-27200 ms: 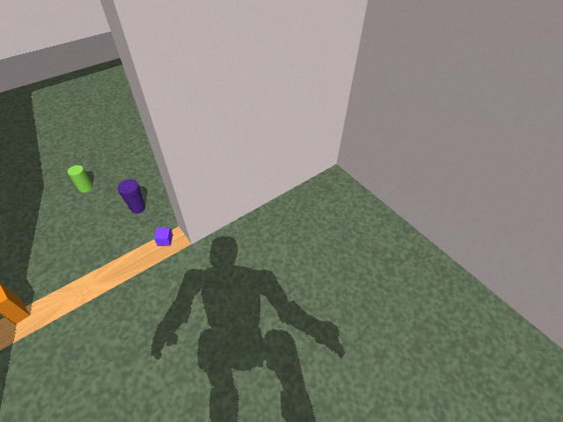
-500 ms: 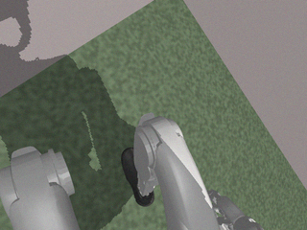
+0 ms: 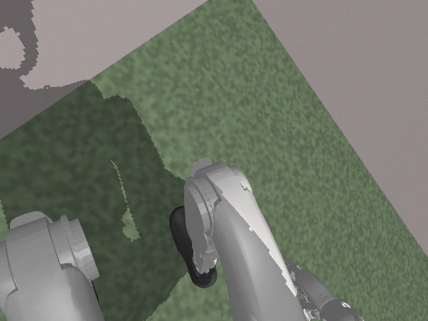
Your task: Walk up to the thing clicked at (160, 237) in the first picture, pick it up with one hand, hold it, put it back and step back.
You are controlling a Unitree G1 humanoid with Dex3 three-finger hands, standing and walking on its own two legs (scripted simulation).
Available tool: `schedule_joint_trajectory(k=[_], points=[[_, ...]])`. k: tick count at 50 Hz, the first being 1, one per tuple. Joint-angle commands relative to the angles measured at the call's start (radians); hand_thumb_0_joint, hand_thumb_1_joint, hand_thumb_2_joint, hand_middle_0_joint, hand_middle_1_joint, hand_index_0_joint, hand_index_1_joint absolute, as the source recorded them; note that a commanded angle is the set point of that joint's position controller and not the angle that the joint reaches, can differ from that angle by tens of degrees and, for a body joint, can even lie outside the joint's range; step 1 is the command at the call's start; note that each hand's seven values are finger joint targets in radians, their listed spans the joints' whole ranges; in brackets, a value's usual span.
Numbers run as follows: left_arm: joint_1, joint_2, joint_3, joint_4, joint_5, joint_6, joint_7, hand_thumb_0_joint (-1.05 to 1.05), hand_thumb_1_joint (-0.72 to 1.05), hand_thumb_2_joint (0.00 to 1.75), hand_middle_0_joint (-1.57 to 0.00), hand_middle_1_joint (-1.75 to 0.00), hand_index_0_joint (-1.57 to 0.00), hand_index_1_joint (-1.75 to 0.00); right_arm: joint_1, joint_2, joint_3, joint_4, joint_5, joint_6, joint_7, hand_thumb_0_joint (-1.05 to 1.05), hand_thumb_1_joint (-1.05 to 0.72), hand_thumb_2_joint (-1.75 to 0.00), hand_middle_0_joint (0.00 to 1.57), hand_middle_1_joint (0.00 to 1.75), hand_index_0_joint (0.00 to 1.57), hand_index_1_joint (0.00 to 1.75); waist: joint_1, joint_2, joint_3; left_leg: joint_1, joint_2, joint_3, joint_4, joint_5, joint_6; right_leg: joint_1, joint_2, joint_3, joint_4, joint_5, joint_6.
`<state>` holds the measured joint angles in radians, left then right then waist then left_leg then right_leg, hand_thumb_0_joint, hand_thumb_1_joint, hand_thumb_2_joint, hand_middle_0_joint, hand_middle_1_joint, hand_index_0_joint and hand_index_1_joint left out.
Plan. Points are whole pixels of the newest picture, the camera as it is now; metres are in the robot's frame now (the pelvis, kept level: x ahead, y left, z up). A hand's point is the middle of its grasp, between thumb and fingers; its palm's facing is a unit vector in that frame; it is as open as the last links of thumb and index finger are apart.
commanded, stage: rest palm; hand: left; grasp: from above
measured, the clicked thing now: out of the picture +0.46 +0.35 -0.27
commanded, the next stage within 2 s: close in 0.28 s
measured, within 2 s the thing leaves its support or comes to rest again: neither
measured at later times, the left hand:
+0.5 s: hand out of the picture +0.43 +0.35 -0.23, palm faces -0.47 -0.04 -0.88, open 13.2 cm
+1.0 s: hand out of the picture +0.44 +0.35 -0.24, palm faces -0.54 -0.07 -0.84, open 12.0 cm
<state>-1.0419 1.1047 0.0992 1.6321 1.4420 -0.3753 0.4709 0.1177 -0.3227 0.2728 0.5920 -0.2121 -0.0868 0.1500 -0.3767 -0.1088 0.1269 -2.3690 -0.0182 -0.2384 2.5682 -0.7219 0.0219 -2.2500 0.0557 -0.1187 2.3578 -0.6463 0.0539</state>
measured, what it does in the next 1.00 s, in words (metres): stands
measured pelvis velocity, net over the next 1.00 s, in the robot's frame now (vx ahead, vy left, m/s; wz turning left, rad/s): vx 0.00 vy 0.00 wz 0.00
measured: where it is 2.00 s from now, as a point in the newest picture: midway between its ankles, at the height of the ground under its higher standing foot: (147, 291)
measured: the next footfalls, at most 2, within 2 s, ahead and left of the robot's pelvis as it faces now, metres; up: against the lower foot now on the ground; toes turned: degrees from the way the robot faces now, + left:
none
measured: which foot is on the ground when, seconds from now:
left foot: down 0.00-1.00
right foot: down 0.00-1.00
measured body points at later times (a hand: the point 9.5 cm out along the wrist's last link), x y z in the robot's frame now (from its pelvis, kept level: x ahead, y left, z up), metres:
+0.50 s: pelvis +0.00 +0.00 +0.00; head +0.25 +0.15 +0.34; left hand +0.45 +0.35 -0.18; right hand +0.07 -0.27 -0.04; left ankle +0.06 +0.12 -0.27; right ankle +0.13 -0.14 -0.27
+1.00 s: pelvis +0.00 +0.00 +0.00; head +0.28 +0.13 +0.33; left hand +0.46 +0.35 -0.19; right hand +0.07 -0.27 -0.05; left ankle +0.06 +0.12 -0.27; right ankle +0.13 -0.14 -0.27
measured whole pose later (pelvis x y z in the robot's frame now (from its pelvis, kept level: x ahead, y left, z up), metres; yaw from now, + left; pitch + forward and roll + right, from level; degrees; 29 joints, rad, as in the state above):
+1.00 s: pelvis +0.00 +0.00 +0.00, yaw +0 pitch +28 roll -15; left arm -1.01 1.12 0.13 1.61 1.41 -0.39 0.44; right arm 0.12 -0.35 0.28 0.57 -0.22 -0.09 0.15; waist -0.38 -0.12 0.18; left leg -2.36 -0.02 -0.25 2.57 -0.73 0.01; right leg -2.25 0.05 -0.12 2.37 -0.64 0.06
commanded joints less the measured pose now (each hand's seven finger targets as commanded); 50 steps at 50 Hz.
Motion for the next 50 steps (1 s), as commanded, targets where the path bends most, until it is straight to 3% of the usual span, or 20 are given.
schedule_joint_trajectory(k=[1,3,7,10,11,12,14,17,21,25,28,31,35,37,40,41,45,47,50], points=[[-0.208,0.258,0.036,-0.133,-0.030,-0.028,-0.007,0.00,-0.48,0.98,-0.10,-0.91,-0.09,-0.93,0.173,-0.341,-0.102,-0.014,-0.003,0.012,-0.024,0.00,-0.91,-0.91,0.20,0.30,0.20,0.30,-0.020,0.491,-0.590,0.532,0.024,0.068,-0.299,0.244,-0.020,0.286,0.017,-0.128,-0.178,0.196,-0.087],[-0.231,0.275,0.039,-0.182,-0.032,-0.049,-0.019,0.00,-0.47,0.97,-0.11,-0.90,-0.09,-0.91,0.181,-0.352,-0.107,-0.027,-0.007,0.020,-0.026,0.00,-0.91,-0.90,0.20,0.30,0.20,0.30,-0.021,0.506,-0.632,0.564,0.023,0.066,-0.295,0.267,-0.022,0.305,0.017,-0.127,-0.179,0.210,-0.086],[-0.205,0.256,0.036,-0.189,-0.038,-0.090,-0.026,0.00,-0.44,0.97,-0.13,-0.90,-0.11,-0.92,0.179,-0.339,-0.089,-0.029,-0.018,0.036,-0.023,0.00,-0.91,-0.91,0.20,0.30,0.20,0.30,-0.028,0.505,-0.608,0.582,0.026,0.061,-0.275,0.306,-0.027,0.302,0.016,-0.133,-0.176,0.225,-0.088],[-0.262,0.312,0.053,-0.286,-0.025,-0.127,-0.012,0.00,-0.42,0.95,-0.14,-0.87,-0.13,-0.88,0.177,-0.367,-0.108,-0.031,-0.022,0.049,-0.026,0.00,-0.90,-0.90,0.20,0.30,0.20,0.30,-0.012,0.563,-0.657,0.639,0.028,0.058,-0.281,0.351,-0.035,0.314,0.017,-0.133,-0.171,0.249,-0.090],[-0.235,0.315,0.060,-0.244,-0.014,-0.132,-0.004,0.00,-0.40,0.94,-0.16,-0.85,-0.14,-0.87,0.174,-0.364,-0.106,-0.033,-0.026,0.053,-0.024,0.00,-0.91,-0.91,0.20,0.30,0.20,0.30,-0.012,0.565,-0.656,0.647,0.031,0.056,-0.280,0.364,-0.037,0.315,0.017,-0.134,-0.166,0.254,-0.092],[-0.193,0.286,0.047,-0.188,-0.010,-0.133,0.004,0.00,-0.40,0.93,-0.16,-0.86,-0.15,-0.87,0.160,-0.342,-0.089,-0.032,-0.029,0.056,-0.021,0.00,-0.91,-0.91,0.20,0.30,0.20,0.30,-0.011,0.540,-0.636,0.620,0.033,0.061,-0.275,0.341,-0.031,0.313,0.021,-0.133,-0.167,0.241,-0.090],[-0.221,0.246,0.022,-0.213,-0.004,-0.144,0.023,0.00,-0.39,0.93,-0.15,-0.87,-0.14,-0.88,0.182,-0.349,-0.104,-0.001,-0.035,0.059,-0.020,0.00,-0.90,-0.90,0.20,0.30,0.20,0.30,-0.024,0.535,-0.599,0.597,0.029,0.068,-0.272,0.327,-0.030,0.295,0.021,-0.137,-0.171,0.242,-0.085],[-0.231,0.261,0.017,-0.191,0.024,-0.136,0.059,0.00,-0.37,0.94,-0.17,-0.84,-0.16,-0.85,0.172,-0.344,-0.101,0.008,-0.033,0.057,-0.020,0.00,-0.90,-0.90,0.20,0.30,0.20,0.30,-0.012,0.545,-0.600,0.592,0.032,0.065,-0.291,0.297,-0.028,0.273,0.025,-0.142,-0.171,0.221,-0.085],[-0.207,0.189,-0.021,-0.103,0.039,-0.099,0.102,0.00,-0.28,0.84,-0.18,-0.88,-0.20,-0.86,0.162,-0.337,-0.109,0.017,-0.037,0.042,-0.013,0.00,-0.89,-0.90,0.20,0.30,0.20,0.30,-0.029,0.531,-0.545,0.555,0.032,0.063,-0.303,0.263,-0.029,0.231,0.022,-0.143,-0.157,0.207,-0.079],[-0.255,0.183,-0.039,-0.116,0.024,-0.058,0.129,0.00,-0.26,0.82,-0.19,-0.88,-0.22,-0.85,0.154,-0.328,-0.107,0.036,-0.032,0.021,-0.016,0.00,-0.89,-0.90,0.20,0.30,0.20,0.30,-0.034,0.501,-0.564,0.522,0.034,0.066,-0.323,0.187,-0.020,0.241,0.028,-0.135,-0.173,0.171,-0.074],[-0.268,0.167,-0.045,-0.117,0.008,-0.030,0.133,0.00,-0.25,0.80,-0.19,-0.89,-0.22,-0.86,0.158,-0.336,-0.111,0.047,-0.026,-0.003,-0.008,0.00,-0.89,-0.90,0.20,0.30,0.20,0.30,-0.036,0.527,-0.599,0.553,0.034,0.056,-0.309,0.219,-0.024,0.222,0.021,-0.135,-0.151,0.198,-0.078],[-0.274,0.190,-0.030,-0.121,-0.007,-0.013,0.138,0.00,-0.21,0.77,-0.23,-0.85,-0.26,-0.82,0.155,-0.343,-0.109,0.049,-0.021,-0.016,-0.009,0.00,-0.89,-0.90,0.20,0.30,0.20,0.30,-0.035,0.518,-0.614,0.528,0.030,0.062,-0.299,0.233,-0.020,0.246,0.020,-0.132,-0.153,0.214,-0.079],[-0.272,0.215,-0.007,-0.118,-0.013,0.010,0.125,0.00,-0.19,0.75,-0.25,-0.84,-0.28,-0.81,0.169,-0.342,-0.108,0.047,-0.014,-0.030,-0.005,0.00,-0.89,-0.90,0.20,0.30,0.20,0.30,-0.022,0.511,-0.622,0.521,0.028,0.066,-0.299,0.229,-0.019,0.251,0.021,-0.129,-0.154,0.213,-0.082],[-0.246,0.195,-0.008,-0.089,-0.023,0.018,0.107,0.00,-0.19,0.75,-0.25,-0.83,-0.28,-0.80,0.181,-0.346,-0.108,0.036,-0.013,-0.035,0.000,0.00,-0.89,-0.90,0.20,0.30,0.20,0.30,-0.037,0.505,-0.594,0.519,0.026,0.070,-0.286,0.242,-0.018,0.249,0.014,-0.130,-0.149,0.226,-0.079],[-0.206,0.243,0.029,-0.065,-0.030,0.021,0.079,0.00,-0.17,0.73,-0.26,-0.83,-0.29,-0.80,0.169,-0.356,-0.107,0.014,-0.007,-0.036,-0.006,0.00,-0.89,-0.90,0.20,0.30,0.20,0.30,-0.027,0.474,-0.587,0.482,0.022,0.079,-0.278,0.227,-0.012,0.281,0.018,-0.126,-0.161,0.208,-0.081],[-0.226,0.218,0.010,-0.099,-0.036,0.016,0.062,0.00,-0.16,0.73,-0.27,-0.82,-0.30,-0.79,0.175,-0.359,-0.108,0.001,-0.007,-0.035,-0.006,0.00,-0.89,-0.90,0.20,0.30,0.20,0.30,-0.033,0.478,-0.570,0.476,0.020,0.082,-0.280,0.235,-0.014,0.279,0.016,-0.125,-0.164,0.214,-0.081],[-0.167,0.270,0.056,-0.099,-0.046,-0.002,0.012,0.00,-0.13,0.71,-0.30,-0.80,-0.32,-0.77,0.188,-0.359,-0.097,-0.011,-0.008,-0.016,-0.008,0.00,-0.89,-0.90,0.20,0.30,0.20,0.30,-0.022,0.480,-0.572,0.509,0.022,0.065,-0.286,0.256,-0.022,0.293,0.015,-0.133,-0.164,0.206,-0.086],[-0.160,0.270,0.053,-0.128,-0.051,-0.020,-0.006,0.00,-0.12,0.70,-0.31,-0.78,-0.33,-0.75,0.196,-0.363,-0.106,-0.020,-0.010,-0.006,-0.012,0.00,-0.89,-0.90,0.20,0.30,0.20,0.30,-0.023,0.469,-0.613,0.529,0.021,0.077,-0.280,0.282,-0.016,0.344,0.016,-0.126,-0.172,0.233,-0.082],[-0.163,0.268,0.052,-0.155,-0.057,-0.056,-0.020,0.00,-0.10,0.68,-0.33,-0.77,-0.35,-0.74,0.191,-0.353,-0.086,-0.023,-0.017,0.009,-0.014,0.00,-0.90,-0.90,0.20,0.30,0.20,0.30,-0.028,0.474,-0.610,0.542,0.023,0.072,-0.256,0.310,-0.019,0.344,0.018,-0.132,-0.174,0.246,-0.087]])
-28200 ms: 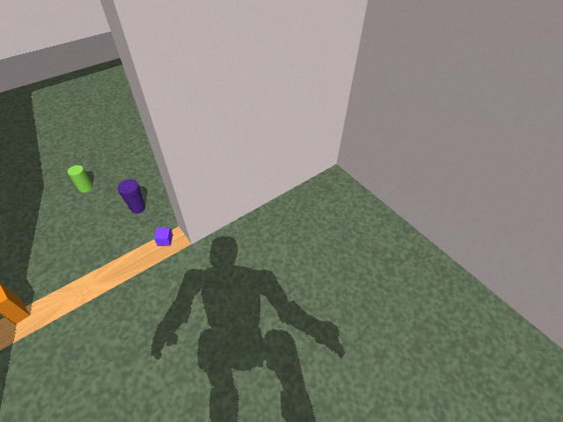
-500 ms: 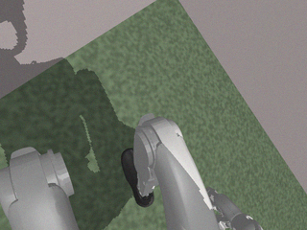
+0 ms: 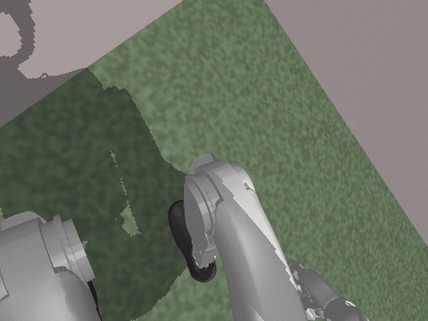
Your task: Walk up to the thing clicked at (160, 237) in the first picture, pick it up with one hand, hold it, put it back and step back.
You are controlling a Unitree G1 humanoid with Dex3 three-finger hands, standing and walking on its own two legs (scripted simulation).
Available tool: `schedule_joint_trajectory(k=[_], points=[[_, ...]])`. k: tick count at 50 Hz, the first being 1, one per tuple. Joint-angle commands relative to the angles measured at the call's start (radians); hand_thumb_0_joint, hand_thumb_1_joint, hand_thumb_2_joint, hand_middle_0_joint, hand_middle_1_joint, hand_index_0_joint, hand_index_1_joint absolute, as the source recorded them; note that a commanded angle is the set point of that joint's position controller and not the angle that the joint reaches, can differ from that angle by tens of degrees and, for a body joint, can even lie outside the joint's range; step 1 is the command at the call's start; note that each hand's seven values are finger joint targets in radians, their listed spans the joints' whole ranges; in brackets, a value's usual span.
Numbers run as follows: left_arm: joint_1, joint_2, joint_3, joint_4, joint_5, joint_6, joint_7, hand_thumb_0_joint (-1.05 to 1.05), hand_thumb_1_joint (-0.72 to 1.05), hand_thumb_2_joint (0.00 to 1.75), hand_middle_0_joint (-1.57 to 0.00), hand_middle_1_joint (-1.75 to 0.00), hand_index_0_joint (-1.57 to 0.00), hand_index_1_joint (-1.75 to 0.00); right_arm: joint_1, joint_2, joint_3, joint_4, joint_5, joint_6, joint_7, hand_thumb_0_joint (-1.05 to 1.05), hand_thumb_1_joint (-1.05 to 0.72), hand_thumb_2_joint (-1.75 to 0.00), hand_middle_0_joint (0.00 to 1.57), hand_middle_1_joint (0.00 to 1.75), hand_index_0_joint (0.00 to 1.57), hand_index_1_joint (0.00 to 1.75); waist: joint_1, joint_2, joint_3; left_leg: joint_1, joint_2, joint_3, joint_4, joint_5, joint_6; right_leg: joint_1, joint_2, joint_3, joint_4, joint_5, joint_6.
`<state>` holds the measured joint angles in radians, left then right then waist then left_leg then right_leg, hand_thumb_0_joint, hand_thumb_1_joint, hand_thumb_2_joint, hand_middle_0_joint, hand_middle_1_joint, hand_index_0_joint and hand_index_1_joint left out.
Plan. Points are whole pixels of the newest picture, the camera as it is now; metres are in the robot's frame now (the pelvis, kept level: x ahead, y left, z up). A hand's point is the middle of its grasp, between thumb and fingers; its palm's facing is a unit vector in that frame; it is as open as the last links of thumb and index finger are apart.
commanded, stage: close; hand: left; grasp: from above
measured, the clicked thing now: out of the picture +0.46 +0.36 -0.27
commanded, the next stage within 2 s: none
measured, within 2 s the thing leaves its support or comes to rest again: neither
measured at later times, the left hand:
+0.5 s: hand out of the picture +0.43 +0.35 -0.23, palm faces -0.47 -0.03 -0.88, open 10.6 cm
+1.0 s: hand out of the picture +0.43 +0.36 -0.23, palm faces -0.52 -0.08 -0.85, open 9.2 cm
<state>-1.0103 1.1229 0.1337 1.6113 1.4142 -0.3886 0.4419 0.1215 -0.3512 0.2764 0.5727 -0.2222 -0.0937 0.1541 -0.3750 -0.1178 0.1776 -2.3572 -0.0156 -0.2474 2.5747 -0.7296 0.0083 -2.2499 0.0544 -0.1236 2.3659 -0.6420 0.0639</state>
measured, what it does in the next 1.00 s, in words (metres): stands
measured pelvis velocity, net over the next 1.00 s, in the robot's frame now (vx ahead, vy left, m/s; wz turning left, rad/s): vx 0.00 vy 0.00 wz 0.00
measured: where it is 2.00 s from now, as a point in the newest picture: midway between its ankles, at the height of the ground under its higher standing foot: (146, 286)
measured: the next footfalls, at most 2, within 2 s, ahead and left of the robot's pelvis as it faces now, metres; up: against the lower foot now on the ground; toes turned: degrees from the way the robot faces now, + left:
none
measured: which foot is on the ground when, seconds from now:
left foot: down 0.00-1.00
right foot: down 0.00-1.00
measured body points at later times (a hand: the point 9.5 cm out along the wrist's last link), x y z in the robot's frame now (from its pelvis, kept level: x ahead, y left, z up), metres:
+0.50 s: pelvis +0.00 +0.00 +0.00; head +0.26 +0.15 +0.34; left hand +0.45 +0.35 -0.18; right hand +0.08 -0.26 -0.05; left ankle +0.06 +0.12 -0.27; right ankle +0.12 -0.13 -0.26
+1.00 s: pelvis +0.00 +0.00 +0.00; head +0.27 +0.15 +0.33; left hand +0.46 +0.36 -0.18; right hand +0.07 -0.27 -0.04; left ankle +0.06 +0.12 -0.27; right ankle +0.12 -0.13 -0.26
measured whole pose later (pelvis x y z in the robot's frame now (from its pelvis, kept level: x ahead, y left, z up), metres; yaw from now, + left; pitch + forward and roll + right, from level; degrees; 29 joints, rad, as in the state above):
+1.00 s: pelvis +0.00 +0.00 +0.00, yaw +0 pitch +27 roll -16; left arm -0.99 1.14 0.13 1.54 1.43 -0.49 0.42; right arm 0.12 -0.35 0.29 0.57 -0.24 -0.05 0.15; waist -0.35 -0.15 0.19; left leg -2.33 -0.02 -0.26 2.58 -0.73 0.01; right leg -2.22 0.05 -0.14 2.36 -0.64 0.06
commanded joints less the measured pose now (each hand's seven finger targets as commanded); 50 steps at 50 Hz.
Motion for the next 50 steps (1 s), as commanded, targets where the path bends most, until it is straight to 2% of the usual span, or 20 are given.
schedule_joint_trajectory(k=[1,4,5,9,12,14,16,20,24,26,29,31,33,34,36,40,43,45,47,50], points=[[-0.196,0.264,0.025,-0.150,-0.032,-0.058,0.010,0.00,-0.10,0.69,-0.32,-0.76,-0.35,-0.74,0.192,-0.329,-0.094,-0.001,-0.008,0.023,-0.021,0.00,-0.89,-0.90,0.20,0.30,0.20,0.30,-0.032,0.490,-0.679,0.542,0.023,0.082,-0.266,0.330,-0.004,0.367,0.021,-0.128,-0.186,0.251,-0.092],[-0.198,0.297,0.044,-0.184,-0.023,-0.101,0.029,0.00,-0.06,0.66,-0.36,-0.72,-0.38,-0.70,0.174,-0.323,-0.087,-0.006,-0.017,0.039,-0.026,0.00,-0.89,-0.90,0.20,0.30,0.20,0.30,-0.011,0.510,-0.705,0.562,0.028,0.084,-0.258,0.334,-0.005,0.381,0.025,-0.125,-0.187,0.249,-0.095],[-0.247,0.283,0.026,-0.259,-0.022,-0.118,0.036,0.00,-0.05,0.65,-0.37,-0.71,-0.39,-0.69,0.184,-0.335,-0.103,0.001,-0.023,0.043,-0.026,0.00,-0.89,-0.90,0.20,0.30,0.20,0.30,-0.016,0.530,-0.703,0.586,0.026,0.090,-0.257,0.337,-0.005,0.368,0.024,-0.121,-0.188,0.250,-0.095],[-0.219,0.252,0.012,-0.211,0.008,-0.134,0.085,0.00,-0.03,0.67,-0.39,-0.70,-0.41,-0.68,0.164,-0.319,-0.097,0.031,-0.028,0.053,-0.025,0.00,-0.89,-0.90,0.20,0.30,0.20,0.30,-0.007,0.555,-0.680,0.583,0.031,0.087,-0.274,0.326,-0.011,0.337,0.031,-0.133,-0.182,0.236,-0.096],[-0.233,0.238,-0.002,-0.177,0.041,-0.115,0.133,0.00,0.02,0.62,-0.42,-0.66,-0.44,-0.63,0.156,-0.309,-0.105,0.049,-0.031,0.056,-0.025,0.00,-0.89,-0.90,0.20,0.30,0.20,0.30,0.000,0.556,-0.667,0.560,0.029,0.089,-0.300,0.285,-0.011,0.300,0.031,-0.138,-0.178,0.212,-0.093],[-0.213,0.184,-0.037,-0.096,0.051,-0.086,0.156,0.00,0.04,0.63,-0.43,-0.66,-0.46,-0.64,0.139,-0.307,-0.109,0.057,-0.034,0.049,-0.022,0.00,-0.89,-0.89,0.20,0.30,0.20,0.30,-0.015,0.521,-0.619,0.532,0.031,0.084,-0.300,0.255,-0.009,0.251,0.033,-0.144,-0.172,0.193,-0.091],[-0.232,0.145,-0.076,-0.086,0.052,-0.057,0.172,0.00,0.04,0.61,-0.44,-0.65,-0.46,-0.62,0.137,-0.295,-0.107,0.069,-0.030,0.033,-0.019,0.00,-0.89,-0.89,0.20,0.30,0.20,0.30,-0.027,0.521,-0.600,0.523,0.032,0.088,-0.314,0.227,-0.007,0.249,0.032,-0.135,-0.174,0.188,-0.087],[-0.267,0.148,-0.085,-0.069,0.033,-0.002,0.184,0.00,0.10,0.54,-0.48,-0.59,-0.51,-0.56,0.132,-0.301,-0.111,0.083,-0.023,0.010,-0.018,0.00,-0.89,-0.90,0.20,0.30,0.20,0.30,-0.030,0.500,-0.614,0.499,0.029,0.085,-0.327,0.183,-0.002,0.250,0.028,-0.126,-0.187,0.167,-0.087],[-0.289,0.160,-0.066,-0.089,0.013,0.028,0.155,0.00,0.11,0.50,-0.47,-0.63,-0.52,-0.58,0.142,-0.318,-0.117,0.081,-0.010,-0.020,-0.008,0.00,-0.89,-0.90,0.20,0.30,0.20,0.30,-0.031,0.541,-0.661,0.559,0.029,0.061,-0.309,0.245,-0.011,0.210,0.013,-0.134,-0.142,0.212,-0.088],[-0.333,0.203,-0.041,-0.148,-0.001,0.027,0.146,0.00,0.12,0.51,-0.49,-0.59,-0.53,-0.56,0.142,-0.318,-0.114,0.067,-0.001,-0.025,-0.010,0.00,-0.89,-0.90,0.20,0.30,0.20,0.30,-0.028,0.557,-0.726,0.571,0.027,0.070,-0.307,0.274,-0.007,0.267,0.016,-0.126,-0.151,0.242,-0.088],[-0.256,0.175,-0.040,-0.063,-0.005,0.041,0.119,0.00,0.15,0.47,-0.53,-0.56,-0.56,-0.52,0.149,-0.322,-0.112,0.045,-0.002,-0.028,-0.005,0.00,-0.89,-0.90,0.20,0.30,0.20,0.30,-0.038,0.527,-0.649,0.522,0.022,0.080,-0.292,0.278,-0.007,0.264,0.013,-0.127,-0.152,0.243,-0.089],[-0.241,0.200,-0.021,-0.057,-0.001,0.038,0.099,0.00,0.16,0.48,-0.53,-0.57,-0.56,-0.53,0.144,-0.336,-0.115,0.030,-0.001,-0.027,-0.006,0.00,-0.89,-0.90,0.20,0.30,0.20,0.30,-0.031,0.511,-0.613,0.501,0.020,0.073,-0.292,0.266,-0.012,0.241,0.013,-0.132,-0.155,0.221,-0.094],[-0.226,0.245,0.010,-0.079,-0.001,0.037,0.071,0.00,0.16,0.47,-0.54,-0.55,-0.57,-0.52,0.155,-0.328,-0.112,0.025,0.005,-0.021,-0.009,0.00,-0.89,-0.90,0.20,0.30,0.20,0.30,-0.014,0.518,-0.618,0.509,0.021,0.076,-0.305,0.248,-0.011,0.252,0.013,-0.121,-0.164,0.197,-0.096],[-0.250,0.229,-0.001,-0.120,-0.009,0.028,0.059,0.00,0.18,0.47,-0.56,-0.53,-0.59,-0.50,0.151,-0.336,-0.120,0.009,0.004,-0.014,-0.010,0.00,-0.89,-0.90,0.20,0.30,0.20,0.30,-0.012,0.543,-0.640,0.528,0.018,0.071,-0.315,0.277,-0.017,0.258,0.012,-0.126,-0.164,0.214,-0.098],[-0.207,0.265,0.032,-0.111,-0.012,0.021,0.041,0.00,0.20,0.45,-0.58,-0.52,-0.61,-0.49,0.168,-0.327,-0.110,0.003,0.001,-0.004,-0.010,0.00,-0.89,-0.90,0.20,0.30,0.20,0.30,-0.009,0.529,-0.656,0.535,0.022,0.077,-0.307,0.288,-0.012,0.301,0.014,-0.123,-0.170,0.221,-0.096],[-0.190,0.233,0.013,-0.125,-0.025,-0.021,0.001,0.00,0.22,0.42,-0.57,-0.53,-0.61,-0.49,0.173,-0.332,-0.107,-0.009,-0.004,0.017,-0.016,0.00,-0.89,-0.90,0.20,0.30,0.20,0.30,-0.029,0.481,-0.646,0.516,0.019,0.078,-0.276,0.296,-0.005,0.313,0.017,-0.126,-0.183,0.224,-0.096],[-0.197,0.248,0.018,-0.151,-0.026,-0.068,-0.006,0.00,0.25,0.41,-0.61,-0.49,-0.64,-0.45,0.179,-0.321,-0.088,-0.014,-0.014,0.035,-0.020,0.00,-0.89,-0.90,0.20,0.30,0.20,0.30,-0.033,0.494,-0.649,0.544,0.022,0.070,-0.277,0.314,-0.008,0.323,0.017,-0.132,-0.180,0.225,-0.096],[-0.204,0.274,0.025,-0.177,-0.025,-0.099,-0.001,0.00,0.28,0.39,-0.63,-0.48,-0.67,-0.44,0.167,-0.318,-0.081,-0.012,-0.020,0.044,-0.023,0.00,-0.89,-0.90,0.20,0.30,0.20,0.30,-0.020,0.489,-0.665,0.539,0.024,0.073,-0.263,0.308,-0.005,0.344,0.021,-0.129,-0.188,0.221,-0.097],[-0.268,0.289,0.017,-0.275,-0.021,-0.130,0.015,0.00,0.29,0.37,-0.64,-0.46,-0.68,-0.42,0.182,-0.338,-0.098,0.002,-0.025,0.050,-0.025,0.00,-0.89,-0.90,0.20,0.30,0.20,0.30,-0.017,0.537,-0.685,0.583,0.024,0.085,-0.266,0.325,-0.009,0.354,0.019,-0.120,-0.186,0.236,-0.096],[-0.226,0.271,0.023,-0.200,-0.007,-0.143,0.043,0.00,0.34,0.38,-0.69,-0.43,-0.72,-0.40,0.162,-0.335,-0.093,0.006,-0.031,0.058,-0.024,0.00,-0.89,-0.90,0.20,0.30,0.20,0.30,-0.018,0.529,-0.663,0.572,0.029,0.074,-0.266,0.331,-0.012,0.324,0.025,-0.136,-0.180,0.230,-0.098]])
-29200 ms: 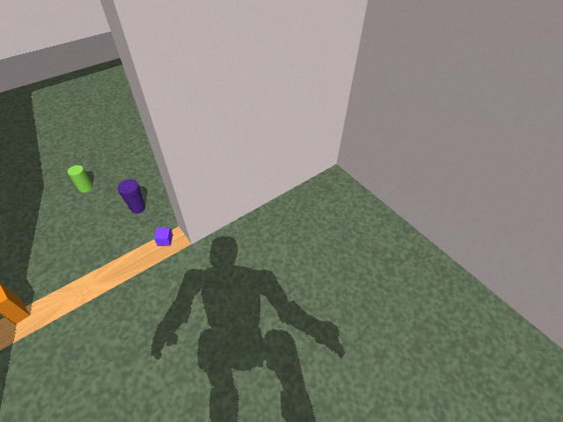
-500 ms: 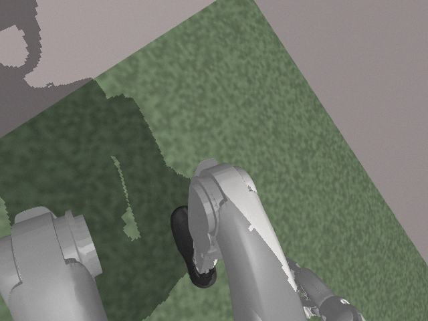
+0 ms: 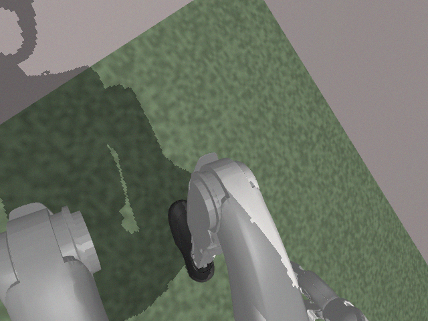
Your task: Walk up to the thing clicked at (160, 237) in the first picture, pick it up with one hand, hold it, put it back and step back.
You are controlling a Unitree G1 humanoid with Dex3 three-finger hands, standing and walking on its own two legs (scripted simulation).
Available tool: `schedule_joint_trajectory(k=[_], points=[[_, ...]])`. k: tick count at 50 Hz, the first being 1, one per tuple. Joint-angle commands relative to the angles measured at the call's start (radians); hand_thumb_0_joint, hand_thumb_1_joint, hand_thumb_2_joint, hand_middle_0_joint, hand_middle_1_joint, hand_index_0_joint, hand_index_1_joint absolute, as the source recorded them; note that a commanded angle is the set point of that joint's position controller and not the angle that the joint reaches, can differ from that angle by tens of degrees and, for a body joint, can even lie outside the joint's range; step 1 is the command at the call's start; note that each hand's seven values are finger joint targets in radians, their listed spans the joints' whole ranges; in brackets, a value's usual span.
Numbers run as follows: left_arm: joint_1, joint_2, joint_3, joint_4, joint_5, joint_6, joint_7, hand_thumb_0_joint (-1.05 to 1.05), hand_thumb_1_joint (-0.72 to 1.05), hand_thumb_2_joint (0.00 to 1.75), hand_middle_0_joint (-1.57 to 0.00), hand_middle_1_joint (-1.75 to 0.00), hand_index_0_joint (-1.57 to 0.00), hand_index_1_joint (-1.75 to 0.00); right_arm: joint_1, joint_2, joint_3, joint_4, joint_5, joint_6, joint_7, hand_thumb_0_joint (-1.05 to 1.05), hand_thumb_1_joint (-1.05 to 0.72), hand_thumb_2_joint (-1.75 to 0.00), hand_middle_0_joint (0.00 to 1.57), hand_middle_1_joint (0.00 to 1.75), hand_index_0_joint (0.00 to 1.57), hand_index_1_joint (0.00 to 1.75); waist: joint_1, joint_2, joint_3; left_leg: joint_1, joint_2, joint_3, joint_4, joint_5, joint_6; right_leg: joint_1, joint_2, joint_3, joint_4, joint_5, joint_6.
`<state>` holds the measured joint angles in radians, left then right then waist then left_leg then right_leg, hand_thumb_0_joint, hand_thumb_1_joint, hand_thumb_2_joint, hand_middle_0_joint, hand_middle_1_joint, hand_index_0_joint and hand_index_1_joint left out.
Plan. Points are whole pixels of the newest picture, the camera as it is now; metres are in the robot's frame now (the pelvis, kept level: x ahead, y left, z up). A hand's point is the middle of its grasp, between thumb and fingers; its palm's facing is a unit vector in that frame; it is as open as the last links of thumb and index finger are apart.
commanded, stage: close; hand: left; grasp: from above
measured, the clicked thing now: out of the picture +0.45 +0.36 -0.28
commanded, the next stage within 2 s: none
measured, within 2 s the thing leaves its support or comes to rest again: neither
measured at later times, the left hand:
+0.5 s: hand out of the picture +0.44 +0.35 -0.23, palm faces -0.49 -0.05 -0.87, open 8.4 cm
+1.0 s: hand out of the picture +0.43 +0.36 -0.23, palm faces -0.50 -0.07 -0.86, open 8.1 cm
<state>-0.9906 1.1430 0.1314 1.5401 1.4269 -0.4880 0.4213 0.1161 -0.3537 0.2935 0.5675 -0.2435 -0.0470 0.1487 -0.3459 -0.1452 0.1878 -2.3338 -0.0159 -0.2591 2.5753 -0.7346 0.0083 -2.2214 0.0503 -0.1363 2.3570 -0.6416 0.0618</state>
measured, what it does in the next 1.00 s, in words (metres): stands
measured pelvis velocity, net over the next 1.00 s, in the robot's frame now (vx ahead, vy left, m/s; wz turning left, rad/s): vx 0.00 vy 0.00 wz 0.00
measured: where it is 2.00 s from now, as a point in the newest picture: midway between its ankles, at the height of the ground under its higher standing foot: (144, 284)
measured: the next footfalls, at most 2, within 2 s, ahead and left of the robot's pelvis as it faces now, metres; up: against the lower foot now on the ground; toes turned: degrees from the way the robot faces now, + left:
none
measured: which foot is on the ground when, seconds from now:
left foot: down 0.00-1.00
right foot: down 0.00-1.00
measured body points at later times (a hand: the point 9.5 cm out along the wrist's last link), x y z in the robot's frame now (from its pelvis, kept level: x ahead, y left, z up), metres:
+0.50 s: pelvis +0.00 +0.00 +0.00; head +0.26 +0.14 +0.34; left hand +0.46 +0.35 -0.18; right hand +0.07 -0.26 -0.06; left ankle +0.06 +0.12 -0.27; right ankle +0.13 -0.13 -0.27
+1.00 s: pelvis +0.00 +0.00 +0.00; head +0.27 +0.15 +0.33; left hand +0.46 +0.36 -0.18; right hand +0.07 -0.27 -0.05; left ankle +0.06 +0.12 -0.27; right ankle +0.13 -0.13 -0.27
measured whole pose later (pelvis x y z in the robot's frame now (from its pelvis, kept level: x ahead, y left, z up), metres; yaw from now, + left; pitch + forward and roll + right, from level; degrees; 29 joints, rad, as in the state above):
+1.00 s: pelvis +0.00 +0.00 +0.00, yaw +0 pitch +28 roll -16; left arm -1.01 1.12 0.11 1.56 1.45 -0.47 0.47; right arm 0.11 -0.35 0.26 0.60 -0.24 -0.06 0.15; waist -0.34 -0.14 0.16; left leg -2.34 -0.02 -0.26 2.57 -0.74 0.00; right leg -2.23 0.04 -0.14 2.36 -0.65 0.06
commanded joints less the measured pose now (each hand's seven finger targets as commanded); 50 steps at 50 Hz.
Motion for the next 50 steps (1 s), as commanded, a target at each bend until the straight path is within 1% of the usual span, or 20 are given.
schedule_joint_trajectory(k=[1,4,7,9,12,18,19,22,24,26,29,30,33,34,35,39,42,43,44,50], points=[[-0.256,0.245,0.021,-0.144,-0.009,-0.048,0.079,0.00,0.33,0.40,-0.69,-0.42,-0.71,-0.40,0.180,-0.329,-0.111,0.029,-0.012,0.016,-0.019,0.00,-0.89,-0.90,0.20,0.30,0.20,0.30,-0.044,0.571,-0.671,0.562,0.029,0.081,-0.280,0.340,-0.016,0.290,0.028,-0.128,-0.170,0.232,-0.094],[-0.243,0.214,-0.008,-0.086,0.033,-0.028,0.118,0.00,0.38,0.36,-0.71,-0.41,-0.74,-0.38,0.169,-0.312,-0.116,0.038,-0.014,0.015,-0.017,0.00,-0.89,-0.90,0.20,0.30,0.20,0.30,-0.038,0.569,-0.645,0.536,0.032,0.086,-0.295,0.290,-0.014,0.249,0.033,-0.131,-0.165,0.202,-0.092],[-0.298,0.197,-0.024,-0.112,0.039,0.000,0.156,0.00,0.39,0.39,-0.74,-0.39,-0.76,-0.37,0.164,-0.307,-0.126,0.055,-0.012,0.005,-0.016,0.00,-0.89,-0.90,0.20,0.30,0.20,0.30,-0.038,0.589,-0.677,0.556,0.034,0.086,-0.316,0.280,-0.014,0.233,0.034,-0.128,-0.162,0.208,-0.087],[-0.285,0.173,-0.032,-0.066,0.045,0.025,0.175,0.00,0.42,0.36,-0.75,-0.38,-0.78,-0.35,0.168,-0.311,-0.130,0.058,-0.014,-0.006,-0.011,0.00,-0.89,-0.90,0.20,0.30,0.20,0.30,-0.052,0.566,-0.637,0.524,0.031,0.085,-0.315,0.261,-0.014,0.210,0.029,-0.131,-0.156,0.202,-0.085],[-0.285,0.124,-0.072,-0.027,0.031,0.062,0.185,0.00,0.41,0.30,-0.73,-0.35,-0.77,-0.32,0.151,-0.304,-0.134,0.074,-0.006,-0.028,-0.007,0.00,-0.89,-0.89,0.20,0.30,0.20,0.30,-0.069,0.546,-0.613,0.490,0.031,0.089,-0.317,0.217,-0.007,0.195,0.030,-0.121,-0.163,0.181,-0.083],[-0.334,0.170,-0.043,-0.048,0.010,0.116,0.171,0.00,0.42,0.27,-0.77,-0.30,-0.79,-0.27,0.158,-0.315,-0.138,0.072,0.014,-0.061,-0.001,0.00,-0.89,-0.90,0.20,0.30,0.20,0.30,-0.048,0.575,-0.676,0.510,0.027,0.077,-0.324,0.218,-0.011,0.179,0.018,-0.117,-0.143,0.188,-0.089],[-0.306,0.150,-0.047,-0.012,0.006,0.125,0.160,0.00,0.44,0.26,-0.77,-0.32,-0.80,-0.28,0.159,-0.311,-0.137,0.063,0.015,-0.068,0.003,0.00,-0.89,-0.90,0.20,0.30,0.20,0.30,-0.057,0.560,-0.656,0.504,0.027,0.077,-0.316,0.214,-0.008,0.177,0.016,-0.116,-0.137,0.189,-0.087],[-0.292,0.171,-0.023,-0.029,-0.003,0.130,0.135,0.00,0.43,0.25,-0.77,-0.30,-0.80,-0.27,0.164,-0.323,-0.141,0.048,0.018,-0.076,0.004,0.00,-0.89,-0.90,0.20,0.30,0.20,0.30,-0.060,0.547,-0.657,0.499,0.021,0.087,-0.299,0.257,-0.006,0.208,0.014,-0.113,-0.143,0.217,-0.085],[-0.277,0.227,0.016,-0.025,-0.009,0.126,0.122,0.00,0.43,0.25,-0.78,-0.29,-0.81,-0.26,0.160,-0.334,-0.137,0.025,0.023,-0.073,-0.003,0.00,-0.89,-0.90,0.20,0.30,0.20,0.30,-0.050,0.513,-0.660,0.454,0.015,0.095,-0.294,0.241,0.001,0.244,0.015,-0.106,-0.158,0.203,-0.090],[-0.302,0.206,0.001,-0.077,-0.015,0.114,0.101,0.00,0.44,0.24,-0.78,-0.30,-0.81,-0.27,0.174,-0.321,-0.137,0.029,0.022,-0.071,-0.004,0.00,-0.90,-0.90,0.20,0.30,0.20,0.30,-0.049,0.543,-0.669,0.466,0.014,0.110,-0.293,0.248,0.000,0.261,0.016,-0.104,-0.169,0.210,-0.090],[-0.240,0.219,0.019,-0.050,-0.031,0.102,0.074,0.00,0.43,0.25,-0.77,-0.31,-0.80,-0.27,0.174,-0.328,-0.140,0.016,0.024,-0.066,-0.007,0.00,-0.89,-0.90,0.20,0.30,0.20,0.30,-0.039,0.523,-0.676,0.480,0.015,0.105,-0.290,0.251,-0.003,0.267,0.018,-0.106,-0.166,0.199,-0.091],[-0.275,0.206,0.005,-0.089,-0.037,0.088,0.068,0.00,0.44,0.24,-0.78,-0.31,-0.81,-0.27,0.194,-0.327,-0.138,0.027,0.022,-0.060,-0.008,0.00,-0.89,-0.90,0.20,0.30,0.20,0.30,-0.050,0.533,-0.672,0.465,0.011,0.110,-0.288,0.264,-0.003,0.286,0.017,-0.108,-0.176,0.214,-0.092],[-0.213,0.230,0.034,-0.046,-0.035,0.070,0.055,0.00,0.44,0.25,-0.78,-0.29,-0.81,-0.26,0.193,-0.336,-0.137,0.015,0.019,-0.045,-0.015,0.00,-0.89,-0.90,0.20,0.30,0.20,0.30,-0.049,0.470,-0.666,0.440,0.012,0.111,-0.261,0.274,0.005,0.308,0.017,-0.107,-0.184,0.217,-0.090],[-0.233,0.208,0.011,-0.083,-0.034,0.058,0.046,0.00,0.44,0.26,-0.79,-0.28,-0.81,-0.26,0.199,-0.331,-0.134,0.011,0.018,-0.043,-0.015,0.00,-0.89,-0.90,0.20,0.30,0.20,0.30,-0.053,0.483,-0.669,0.464,0.011,0.110,-0.264,0.294,0.003,0.311,0.017,-0.106,-0.178,0.231,-0.090],[-0.254,0.212,0.009,-0.098,-0.042,0.045,0.047,0.00,0.43,0.27,-0.79,-0.29,-0.81,-0.26,0.186,-0.320,-0.134,0.021,0.019,-0.039,-0.017,0.00,-0.89,-0.90,0.20,0.30,0.20,0.30,-0.042,0.511,-0.680,0.473,0.014,0.108,-0.269,0.283,0.000,0.308,0.019,-0.105,-0.182,0.219,-0.094],[-0.238,0.229,0.020,-0.090,-0.034,0.018,0.052,0.00,0.47,0.29,-0.81,-0.29,-0.83,-0.27,0.193,-0.329,-0.132,0.018,0.010,-0.023,-0.017,0.00,-0.89,-0.90,0.20,0.30,0.20,0.30,-0.039,0.514,-0.685,0.510,0.018,0.101,-0.267,0.311,-0.004,0.299,0.022,-0.116,-0.178,0.224,-0.097],[-0.259,0.208,0.008,-0.113,-0.023,-0.002,0.060,0.00,0.50,0.29,-0.83,-0.30,-0.85,-0.28,0.205,-0.326,-0.134,0.031,0.002,-0.012,-0.017,0.00,-0.89,-0.90,0.20,0.30,0.20,0.30,-0.049,0.518,-0.671,0.515,0.018,0.100,-0.263,0.321,-0.005,0.291,0.021,-0.119,-0.175,0.231,-0.094],[-0.267,0.216,0.008,-0.130,-0.015,-0.004,0.065,0.00,0.51,0.30,-0.84,-0.30,-0.86,-0.28,0.217,-0.310,-0.129,0.050,0.001,-0.010,-0.015,0.00,-0.89,-0.90,0.20,0.30,0.20,0.30,-0.036,0.546,-0.687,0.547,0.021,0.105,-0.275,0.330,-0.007,0.299,0.023,-0.115,-0.177,0.237,-0.092],[-0.262,0.198,-0.007,-0.108,-0.010,-0.004,0.066,0.00,0.52,0.29,-0.85,-0.30,-0.88,-0.28,0.208,-0.309,-0.130,0.046,-0.001,-0.011,-0.013,0.00,-0.89,-0.90,0.20,0.30,0.20,0.30,-0.047,0.553,-0.682,0.549,0.024,0.105,-0.269,0.332,-0.006,0.292,0.023,-0.115,-0.174,0.242,-0.092],[-0.292,0.206,0.004,-0.129,0.005,0.000,0.106,0.00,0.55,0.33,-0.87,-0.32,-0.89,-0.29,0.201,-0.318,-0.138,0.055,-0.003,-0.007,-0.012,0.00,-0.89,-0.90,0.20,0.30,0.20,0.30,-0.041,0.582,-0.688,0.576,0.025,0.094,-0.288,0.345,-0.014,0.258,0.023,-0.127,-0.165,0.243,-0.094]])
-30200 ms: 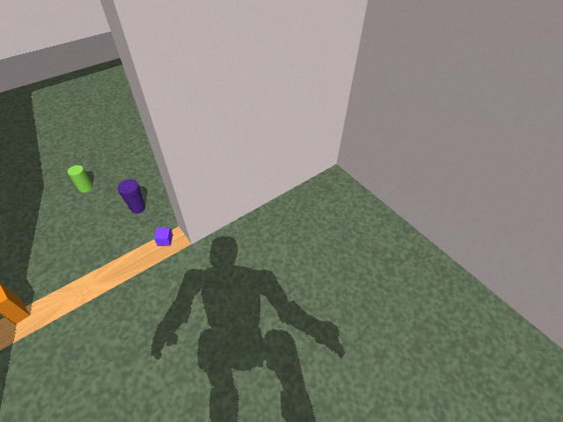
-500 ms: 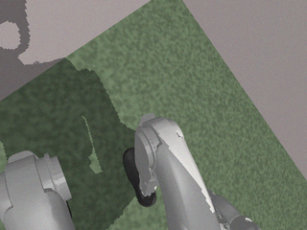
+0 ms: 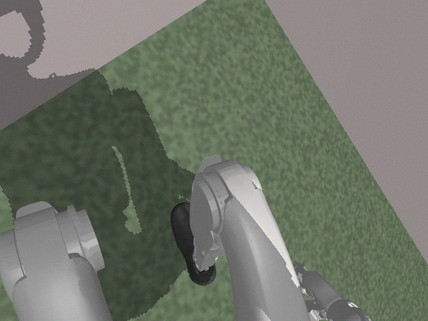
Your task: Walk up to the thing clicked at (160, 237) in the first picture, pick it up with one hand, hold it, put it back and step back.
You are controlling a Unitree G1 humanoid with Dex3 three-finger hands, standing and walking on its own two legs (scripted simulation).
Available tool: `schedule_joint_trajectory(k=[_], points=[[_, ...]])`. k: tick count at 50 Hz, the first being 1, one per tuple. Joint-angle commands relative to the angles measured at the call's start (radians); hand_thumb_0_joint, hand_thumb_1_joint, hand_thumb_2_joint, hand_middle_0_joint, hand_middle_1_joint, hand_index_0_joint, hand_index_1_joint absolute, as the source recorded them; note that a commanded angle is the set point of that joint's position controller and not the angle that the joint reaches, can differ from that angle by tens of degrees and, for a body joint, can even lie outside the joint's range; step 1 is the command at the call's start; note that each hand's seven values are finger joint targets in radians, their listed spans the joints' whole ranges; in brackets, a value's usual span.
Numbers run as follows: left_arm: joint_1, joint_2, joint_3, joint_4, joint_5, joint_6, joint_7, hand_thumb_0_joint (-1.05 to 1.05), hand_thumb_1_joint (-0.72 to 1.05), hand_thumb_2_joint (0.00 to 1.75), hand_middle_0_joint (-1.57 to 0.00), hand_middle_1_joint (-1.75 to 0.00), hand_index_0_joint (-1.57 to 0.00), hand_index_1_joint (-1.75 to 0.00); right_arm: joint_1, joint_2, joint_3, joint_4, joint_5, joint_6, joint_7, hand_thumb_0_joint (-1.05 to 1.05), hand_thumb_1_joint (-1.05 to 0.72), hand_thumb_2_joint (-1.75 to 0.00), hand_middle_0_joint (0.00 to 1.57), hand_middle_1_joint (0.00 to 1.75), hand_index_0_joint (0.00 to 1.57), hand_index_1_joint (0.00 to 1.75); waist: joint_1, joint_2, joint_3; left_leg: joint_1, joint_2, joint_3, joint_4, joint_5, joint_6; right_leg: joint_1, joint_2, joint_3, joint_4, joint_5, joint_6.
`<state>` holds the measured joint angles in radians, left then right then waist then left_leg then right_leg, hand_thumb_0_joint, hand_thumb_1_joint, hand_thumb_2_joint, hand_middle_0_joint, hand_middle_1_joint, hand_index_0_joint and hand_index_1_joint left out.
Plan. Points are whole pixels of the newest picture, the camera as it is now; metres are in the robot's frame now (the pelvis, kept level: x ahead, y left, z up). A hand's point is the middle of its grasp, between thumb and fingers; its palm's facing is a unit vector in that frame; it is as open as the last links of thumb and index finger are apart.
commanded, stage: close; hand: left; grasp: from above
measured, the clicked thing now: out of the picture +0.45 +0.35 -0.27
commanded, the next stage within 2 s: none
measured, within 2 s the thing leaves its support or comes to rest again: neither
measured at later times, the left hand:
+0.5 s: hand out of the picture +0.44 +0.35 -0.23, palm faces -0.50 -0.05 -0.87, open 8.1 cm
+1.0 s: hand out of the picture +0.43 +0.35 -0.23, palm faces -0.49 -0.06 -0.87, open 8.1 cm
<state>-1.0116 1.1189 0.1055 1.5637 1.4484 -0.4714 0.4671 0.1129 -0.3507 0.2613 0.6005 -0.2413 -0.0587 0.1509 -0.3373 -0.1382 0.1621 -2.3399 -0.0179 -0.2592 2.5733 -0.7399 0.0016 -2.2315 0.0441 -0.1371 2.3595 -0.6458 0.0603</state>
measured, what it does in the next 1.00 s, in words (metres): stands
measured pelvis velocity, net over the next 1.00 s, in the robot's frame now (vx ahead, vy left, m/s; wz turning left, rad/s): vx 0.00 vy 0.00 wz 0.00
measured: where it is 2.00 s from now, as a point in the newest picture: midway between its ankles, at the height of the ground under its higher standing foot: (145, 286)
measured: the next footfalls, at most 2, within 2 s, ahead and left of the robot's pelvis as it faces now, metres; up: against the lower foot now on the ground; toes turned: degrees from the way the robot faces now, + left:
none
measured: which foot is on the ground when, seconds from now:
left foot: down 0.00-1.00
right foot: down 0.00-1.00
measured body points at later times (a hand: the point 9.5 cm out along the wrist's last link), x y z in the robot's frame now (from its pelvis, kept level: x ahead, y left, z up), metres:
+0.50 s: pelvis +0.00 +0.00 +0.00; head +0.26 +0.14 +0.33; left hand +0.46 +0.35 -0.18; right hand +0.06 -0.26 -0.06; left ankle +0.06 +0.12 -0.27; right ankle +0.12 -0.13 -0.27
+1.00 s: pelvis +0.00 +0.00 +0.00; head +0.26 +0.14 +0.33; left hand +0.46 +0.35 -0.18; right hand +0.07 -0.27 -0.05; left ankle +0.06 +0.12 -0.27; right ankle +0.12 -0.13 -0.27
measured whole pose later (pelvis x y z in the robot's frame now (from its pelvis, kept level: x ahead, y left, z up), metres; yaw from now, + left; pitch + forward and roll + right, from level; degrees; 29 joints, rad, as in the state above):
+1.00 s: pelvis +0.00 +0.00 +0.00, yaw +0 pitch +27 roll -16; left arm -1.01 1.11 0.10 1.58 1.45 -0.45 0.48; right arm 0.12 -0.35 0.26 0.60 -0.24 -0.08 0.15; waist -0.35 -0.13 0.16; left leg -2.35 -0.02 -0.25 2.57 -0.73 0.01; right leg -2.24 0.04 -0.13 2.36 -0.63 0.06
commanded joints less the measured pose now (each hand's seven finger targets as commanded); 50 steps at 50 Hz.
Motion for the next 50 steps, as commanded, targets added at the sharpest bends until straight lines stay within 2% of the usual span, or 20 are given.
schedule_joint_trajectory(k=[1,7,9,10,12,15,19,21,22,24,26,29,31,34,35,37,38,40,41,50], points=[[-0.257,0.227,0.032,-0.127,-0.011,-0.011,0.066,0.00,0.56,0.32,-0.88,-0.31,-0.90,-0.28,0.202,-0.324,-0.108,0.024,-0.008,0.004,-0.013,0.00,-0.89,-0.90,0.20,0.30,0.20,0.30,-0.051,0.567,-0.647,0.576,0.027,0.090,-0.290,0.345,-0.011,0.255,0.026,-0.129,-0.164,0.240,-0.092],[-0.264,0.183,-0.005,-0.090,-0.001,0.020,0.089,0.00,0.52,0.30,-0.85,-0.30,-0.87,-0.27,0.186,-0.309,-0.107,0.029,-0.008,-0.014,-0.004,0.00,-0.89,-0.90,0.20,0.30,0.20,0.30,-0.064,0.558,-0.626,0.545,0.030,0.090,-0.300,0.272,-0.007,0.230,0.028,-0.125,-0.155,0.208,-0.087],[-0.306,0.214,0.013,-0.130,-0.004,0.027,0.106,0.00,0.52,0.28,-0.84,-0.28,-0.87,-0.26,0.186,-0.312,-0.108,0.034,-0.003,-0.016,-0.007,0.00,-0.89,-0.90,0.20,0.30,0.20,0.30,-0.055,0.572,-0.675,0.543,0.027,0.093,-0.306,0.281,-0.004,0.251,0.029,-0.122,-0.163,0.224,-0.086],[-0.269,0.187,-0.002,-0.067,-0.002,0.041,0.104,0.00,0.52,0.26,-0.84,-0.29,-0.87,-0.26,0.186,-0.309,-0.106,0.033,-0.003,-0.024,-0.004,0.00,-0.89,-0.90,0.20,0.30,0.20,0.30,-0.062,0.549,-0.630,0.520,0.026,0.094,-0.298,0.263,-0.002,0.228,0.026,-0.120,-0.157,0.215,-0.086],[-0.264,0.174,-0.008,-0.065,-0.008,0.052,0.104,0.00,0.48,0.26,-0.81,-0.28,-0.84,-0.25,0.184,-0.308,-0.107,0.032,0.000,-0.033,0.000,0.00,-0.89,-0.90,0.20,0.30,0.20,0.30,-0.068,0.541,-0.615,0.502,0.025,0.094,-0.306,0.228,0.001,0.218,0.028,-0.120,-0.161,0.189,-0.085],[-0.304,0.213,0.006,-0.109,-0.010,0.062,0.108,0.00,0.46,0.24,-0.80,-0.26,-0.82,-0.23,0.179,-0.308,-0.106,0.035,0.005,-0.041,-0.004,0.00,-0.89,-0.90,0.20,0.30,0.20,0.30,-0.053,0.564,-0.667,0.505,0.024,0.101,-0.304,0.242,0.003,0.244,0.028,-0.114,-0.164,0.205,-0.086],[-0.270,0.188,-0.001,-0.060,-0.021,0.085,0.091,0.00,0.46,0.23,-0.80,-0.26,-0.83,-0.23,0.195,-0.316,-0.105,0.034,0.010,-0.053,0.003,0.00,-0.89,-0.90,0.20,0.30,0.20,0.30,-0.068,0.539,-0.634,0.497,0.022,0.098,-0.292,0.252,0.003,0.233,0.023,-0.114,-0.153,0.217,-0.086],[-0.305,0.221,0.019,-0.109,-0.030,0.083,0.084,0.00,0.46,0.23,-0.81,-0.25,-0.83,-0.22,0.198,-0.320,-0.108,0.029,0.015,-0.053,-0.001,0.00,-0.89,-0.90,0.20,0.30,0.20,0.30,-0.061,0.551,-0.661,0.499,0.020,0.097,-0.299,0.258,0.002,0.246,0.022,-0.115,-0.162,0.220,-0.086],[-0.280,0.209,0.011,-0.081,-0.028,0.088,0.077,0.00,0.47,0.22,-0.81,-0.24,-0.84,-0.21,0.205,-0.317,-0.106,0.029,0.017,-0.054,-0.001,0.00,-0.89,-0.90,0.20,0.30,0.20,0.30,-0.062,0.553,-0.647,0.503,0.020,0.097,-0.299,0.263,0.001,0.244,0.020,-0.111,-0.158,0.223,-0.088],[-0.268,0.217,0.014,-0.079,-0.034,0.085,0.067,0.00,0.46,0.23,-0.81,-0.25,-0.83,-0.22,0.198,-0.318,-0.104,0.016,0.019,-0.053,-0.002,0.00,-0.89,-0.90,0.20,0.30,0.20,0.30,-0.064,0.522,-0.660,0.480,0.020,0.104,-0.287,0.261,0.008,0.272,0.024,-0.109,-0.166,0.223,-0.086],[-0.253,0.188,0.003,-0.063,-0.043,0.081,0.055,0.00,0.46,0.23,-0.80,-0.25,-0.83,-0.22,0.211,-0.314,-0.103,0.027,0.019,-0.051,-0.003,0.00,-0.89,-0.90,0.20,0.30,0.20,0.30,-0.064,0.509,-0.626,0.466,0.017,0.105,-0.288,0.252,0.007,0.260,0.021,-0.109,-0.166,0.215,-0.089],[-0.240,0.236,0.033,-0.081,-0.042,0.068,0.043,0.00,0.45,0.24,-0.80,-0.25,-0.83,-0.23,0.201,-0.329,-0.102,0.000,0.020,-0.047,-0.007,0.00,-0.89,-0.90,0.20,0.30,0.20,0.30,-0.056,0.522,-0.662,0.519,0.020,0.098,-0.285,0.306,0.001,0.280,0.022,-0.113,-0.166,0.241,-0.090],[-0.242,0.226,0.030,-0.093,-0.040,0.058,0.034,0.00,0.47,0.23,-0.80,-0.25,-0.83,-0.22,0.218,-0.333,-0.105,0.003,0.016,-0.038,-0.006,0.00,-0.89,-0.90,0.20,0.30,0.20,0.30,-0.063,0.537,-0.654,0.536,0.019,0.094,-0.282,0.338,-0.004,0.275,0.018,-0.116,-0.163,0.257,-0.092],[-0.223,0.215,0.021,-0.068,-0.041,0.043,0.026,0.00,0.46,0.23,-0.80,-0.27,-0.82,-0.24,0.197,-0.325,-0.099,-0.007,0.012,-0.035,-0.007,0.00,-0.89,-0.90,0.20,0.30,0.20,0.30,-0.066,0.515,-0.632,0.503,0.021,0.105,-0.279,0.280,0.002,0.282,0.023,-0.112,-0.170,0.217,-0.092],[-0.244,0.242,0.042,-0.102,-0.047,0.034,0.032,0.00,0.47,0.24,-0.80,-0.28,-0.83,-0.25,0.190,-0.332,-0.102,-0.009,0.014,-0.031,-0.012,0.00,-0.89,-0.90,0.20,0.30,0.20,0.30,-0.055,0.520,-0.631,0.494,0.021,0.101,-0.289,0.270,-0.001,0.280,0.025,-0.117,-0.178,0.205,-0.094],[-0.241,0.223,0.029,-0.095,-0.038,0.031,0.025,0.00,0.48,0.23,-0.80,-0.28,-0.83,-0.24,0.197,-0.327,-0.102,-0.019,0.007,-0.031,-0.010,0.00,-0.89,-0.90,0.20,0.30,0.20,0.30,-0.062,0.538,-0.628,0.519,0.021,0.103,-0.284,0.270,-0.003,0.267,0.022,-0.115,-0.175,0.202,-0.094],[-0.247,0.250,0.039,-0.125,-0.034,0.026,0.030,0.00,0.47,0.25,-0.82,-0.25,-0.84,-0.23,0.195,-0.326,-0.101,-0.008,0.008,-0.026,-0.013,0.00,-0.89,-0.90,0.20,0.30,0.20,0.30,-0.053,0.542,-0.654,0.522,0.024,0.110,-0.284,0.280,0.000,0.292,0.026,-0.114,-0.179,0.213,-0.090],[-0.251,0.253,0.037,-0.130,-0.030,0.020,0.035,0.00,0.48,0.22,-0.80,-0.27,-0.84,-0.23,0.208,-0.326,-0.097,-0.007,0.004,-0.020,-0.014,0.00,-0.89,-0.90,0.20,0.30,0.20,0.30,-0.059,0.529,-0.653,0.519,0.021,0.111,-0.278,0.300,0.001,0.307,0.024,-0.112,-0.181,0.230,-0.089],[-0.241,0.228,0.022,-0.112,-0.030,0.020,0.032,0.00,0.47,0.24,-0.80,-0.26,-0.83,-0.23,0.214,-0.328,-0.098,0.010,0.002,-0.018,-0.013,0.00,-0.89,-0.90,0.20,0.30,0.20,0.30,-0.060,0.531,-0.630,0.519,0.018,0.110,-0.269,0.309,-0.001,0.283,0.022,-0.114,-0.176,0.233,-0.092],[-0.253,0.222,0.020,-0.097,-0.019,0.018,0.066,0.00,0.48,0.24,-0.82,-0.25,-0.84,-0.22,0.201,-0.327,-0.104,0.012,0.001,-0.016,-0.013,0.00,-0.89,-0.90,0.20,0.30,0.20,0.30,-0.056,0.538,-0.631,0.516,0.022,0.096,-0.289,0.293,-0.005,0.258,0.026,-0.124,-0.166,0.221,-0.093]])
